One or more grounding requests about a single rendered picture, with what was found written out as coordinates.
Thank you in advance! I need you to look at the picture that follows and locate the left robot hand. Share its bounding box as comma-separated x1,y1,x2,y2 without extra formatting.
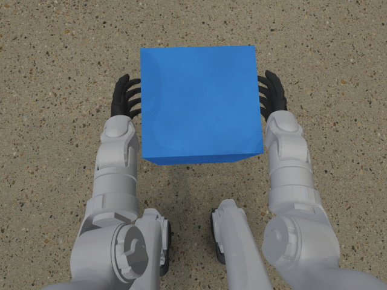
111,74,141,119

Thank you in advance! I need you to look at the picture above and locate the robot left thigh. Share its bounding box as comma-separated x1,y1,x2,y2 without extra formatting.
129,214,168,290

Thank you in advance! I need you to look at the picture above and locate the robot right upper arm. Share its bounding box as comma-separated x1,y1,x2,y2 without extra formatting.
261,213,387,290

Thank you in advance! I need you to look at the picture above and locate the right robot hand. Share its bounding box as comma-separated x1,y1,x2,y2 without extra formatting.
258,70,287,122

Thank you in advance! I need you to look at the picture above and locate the carton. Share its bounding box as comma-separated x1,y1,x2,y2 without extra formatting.
140,45,264,165

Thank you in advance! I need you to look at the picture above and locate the robot right foot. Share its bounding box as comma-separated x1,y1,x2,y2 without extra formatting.
210,208,226,265

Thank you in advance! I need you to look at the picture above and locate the right robot forearm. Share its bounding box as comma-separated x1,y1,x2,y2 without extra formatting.
264,111,334,231

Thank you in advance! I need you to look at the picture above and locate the left robot forearm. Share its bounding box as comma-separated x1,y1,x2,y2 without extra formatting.
70,115,140,275

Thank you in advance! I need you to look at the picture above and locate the robot left upper arm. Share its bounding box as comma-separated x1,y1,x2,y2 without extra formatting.
40,223,149,290

